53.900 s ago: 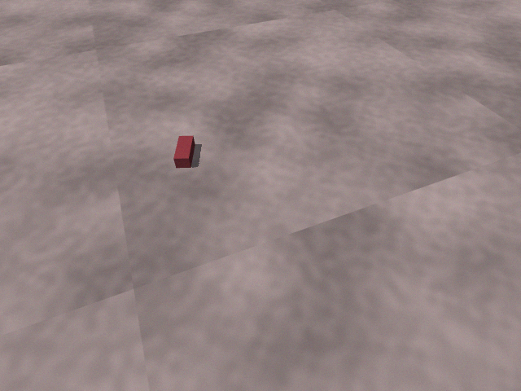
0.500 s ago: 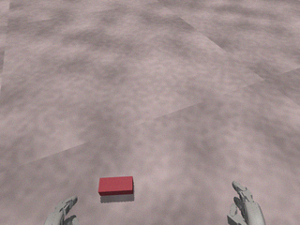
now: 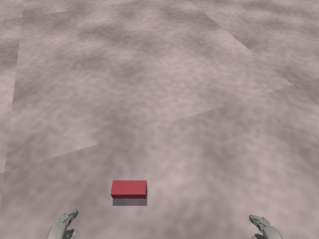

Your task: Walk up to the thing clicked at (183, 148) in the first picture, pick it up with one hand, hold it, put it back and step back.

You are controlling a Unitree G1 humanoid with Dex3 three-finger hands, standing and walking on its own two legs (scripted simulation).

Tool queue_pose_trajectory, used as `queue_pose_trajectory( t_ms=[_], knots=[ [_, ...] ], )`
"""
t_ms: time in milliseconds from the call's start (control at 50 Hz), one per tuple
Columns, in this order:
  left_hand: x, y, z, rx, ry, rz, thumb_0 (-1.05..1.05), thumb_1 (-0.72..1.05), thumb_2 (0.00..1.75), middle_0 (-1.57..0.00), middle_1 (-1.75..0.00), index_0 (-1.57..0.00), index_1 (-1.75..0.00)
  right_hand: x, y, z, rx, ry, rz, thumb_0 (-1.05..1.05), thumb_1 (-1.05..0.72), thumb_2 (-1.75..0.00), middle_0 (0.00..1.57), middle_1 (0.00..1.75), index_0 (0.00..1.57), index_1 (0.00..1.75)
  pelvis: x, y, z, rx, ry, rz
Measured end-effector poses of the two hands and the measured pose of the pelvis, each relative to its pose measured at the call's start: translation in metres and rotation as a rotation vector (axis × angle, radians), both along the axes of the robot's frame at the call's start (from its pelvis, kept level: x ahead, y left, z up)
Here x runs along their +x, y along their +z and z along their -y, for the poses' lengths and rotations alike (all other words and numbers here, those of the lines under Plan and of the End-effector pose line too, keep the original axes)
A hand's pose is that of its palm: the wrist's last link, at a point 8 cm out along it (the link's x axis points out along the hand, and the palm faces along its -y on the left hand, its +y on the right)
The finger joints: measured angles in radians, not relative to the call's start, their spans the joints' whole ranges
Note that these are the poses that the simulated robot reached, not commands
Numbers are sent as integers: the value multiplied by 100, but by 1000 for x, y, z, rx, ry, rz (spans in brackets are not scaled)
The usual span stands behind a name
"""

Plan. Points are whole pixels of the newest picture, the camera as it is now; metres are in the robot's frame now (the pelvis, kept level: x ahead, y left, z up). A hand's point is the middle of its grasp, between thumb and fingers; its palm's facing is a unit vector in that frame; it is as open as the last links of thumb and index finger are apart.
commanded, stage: stand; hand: left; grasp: from above
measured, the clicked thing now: (129, 189) +0.50 +0.19 -0.70
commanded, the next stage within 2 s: none
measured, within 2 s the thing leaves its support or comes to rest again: neither
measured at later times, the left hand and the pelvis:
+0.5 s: hand out of the picture +0.03 +0.24 -0.12, palm faces +0.02 -0.95 -0.32, open 7.4 cm; pelvis -0.01 +0.01 +0.04, yaw +0 degrees
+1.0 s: hand out of the picture +0.04 +0.23 -0.12, palm faces +0.00 -0.94 -0.34, open 7.4 cm; pelvis -0.01 -0.01 +0.04, yaw -1 degrees
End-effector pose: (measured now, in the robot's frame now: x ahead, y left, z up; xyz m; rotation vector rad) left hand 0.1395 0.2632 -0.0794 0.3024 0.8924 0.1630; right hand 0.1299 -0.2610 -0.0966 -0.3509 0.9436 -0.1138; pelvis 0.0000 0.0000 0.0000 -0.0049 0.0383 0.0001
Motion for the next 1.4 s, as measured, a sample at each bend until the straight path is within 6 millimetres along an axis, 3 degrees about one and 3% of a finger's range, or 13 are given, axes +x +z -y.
queue_pose_trajectory(
  t_ms=[120,280,500,960,1400],
  knots=[
    [-41,-12,-18,12,62,-147,1,90,90,-20,-30,-21,-30,-28,5,12,-5,-77,-95,1,-90,-90,20,30,20,30,1,14,-3,1,-1,44],
    [-88,-14,-21,-12,118,-295,1,90,90,-20,-30,-21,-30,-63,8,7,8,-135,-200,1,-90,-90,20,30,20,30,-1,30,-9,0,-5,89],
    [-117,-9,-21,-13,138,-373,1,90,90,-20,-30,-21,-30,-89,6,1,46,-170,-266,1,-90,-90,20,30,20,30,-8,40,-9,7,-8,122],
    [-105,1,-13,12,116,-373,0,90,90,-20,-30,-21,-30,-97,9,32,32,-185,-294,1,-91,-90,20,30,20,30,-11,44,8,10,-17,114],
    [-63,5,-2,12,79,-337,0,90,90,-20,-30,-21,-30,-80,12,46,26,-191,-295,1,-91,-90,20,30,20,30,3,46,19,6,-27,95]
  ],
)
